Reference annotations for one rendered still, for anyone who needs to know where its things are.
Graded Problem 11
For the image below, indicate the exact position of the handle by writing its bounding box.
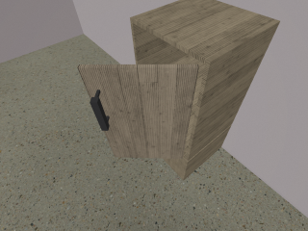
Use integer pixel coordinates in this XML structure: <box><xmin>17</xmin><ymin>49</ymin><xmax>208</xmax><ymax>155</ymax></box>
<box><xmin>90</xmin><ymin>90</ymin><xmax>110</xmax><ymax>131</ymax></box>

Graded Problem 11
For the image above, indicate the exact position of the cupboard door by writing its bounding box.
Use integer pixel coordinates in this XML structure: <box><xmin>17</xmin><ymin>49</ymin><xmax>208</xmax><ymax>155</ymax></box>
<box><xmin>77</xmin><ymin>64</ymin><xmax>199</xmax><ymax>159</ymax></box>

